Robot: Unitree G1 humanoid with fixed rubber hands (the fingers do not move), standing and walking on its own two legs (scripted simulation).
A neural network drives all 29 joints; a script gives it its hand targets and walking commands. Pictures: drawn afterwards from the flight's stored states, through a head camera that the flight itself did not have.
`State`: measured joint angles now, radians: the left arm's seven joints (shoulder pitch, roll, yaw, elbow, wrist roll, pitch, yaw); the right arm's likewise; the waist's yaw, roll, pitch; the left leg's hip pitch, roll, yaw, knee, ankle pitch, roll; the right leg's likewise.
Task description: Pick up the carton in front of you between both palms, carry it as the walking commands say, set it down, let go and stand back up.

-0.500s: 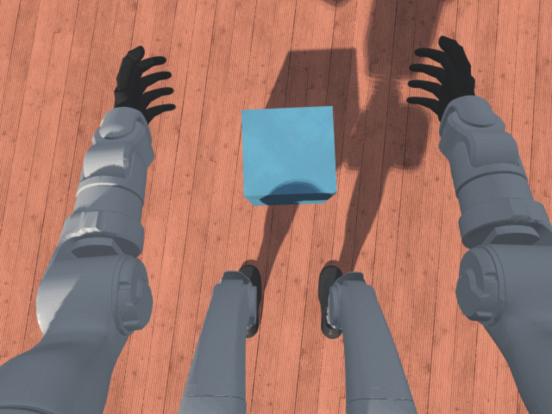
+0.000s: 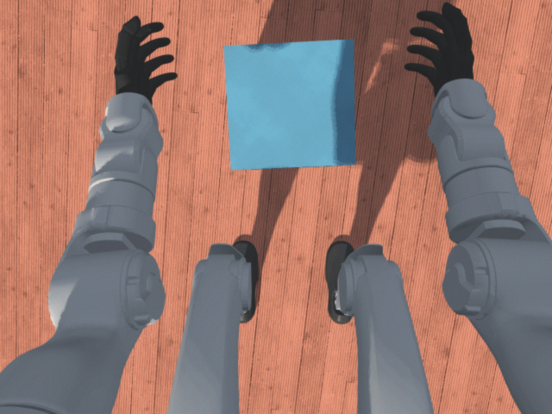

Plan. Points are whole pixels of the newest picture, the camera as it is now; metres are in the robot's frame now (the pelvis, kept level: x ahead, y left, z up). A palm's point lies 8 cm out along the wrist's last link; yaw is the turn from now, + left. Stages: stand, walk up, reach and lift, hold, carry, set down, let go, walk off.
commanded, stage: reach and lift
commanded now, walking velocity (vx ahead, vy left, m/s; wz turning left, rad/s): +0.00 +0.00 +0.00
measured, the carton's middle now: (289, 117) +0.49 +0.01 -0.42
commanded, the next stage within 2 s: none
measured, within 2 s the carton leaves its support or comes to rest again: leaves its support in 1.38 s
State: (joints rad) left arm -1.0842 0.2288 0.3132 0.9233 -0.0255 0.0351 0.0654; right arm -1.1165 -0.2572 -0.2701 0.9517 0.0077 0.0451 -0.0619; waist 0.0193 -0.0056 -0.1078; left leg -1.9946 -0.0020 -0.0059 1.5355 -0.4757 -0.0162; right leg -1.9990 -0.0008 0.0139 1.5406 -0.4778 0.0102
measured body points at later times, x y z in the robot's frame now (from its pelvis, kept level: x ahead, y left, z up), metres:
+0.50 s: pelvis -0.05 +0.00 -0.16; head +0.32 +0.00 +0.08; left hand +0.50 +0.19 -0.35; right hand +0.51 -0.18 -0.35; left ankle +0.07 +0.12 -0.51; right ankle +0.07 -0.12 -0.51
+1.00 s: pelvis -0.05 +0.00 -0.17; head +0.32 +0.00 +0.08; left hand +0.50 +0.18 -0.36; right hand +0.51 -0.16 -0.36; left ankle +0.07 +0.12 -0.51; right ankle +0.07 -0.12 -0.51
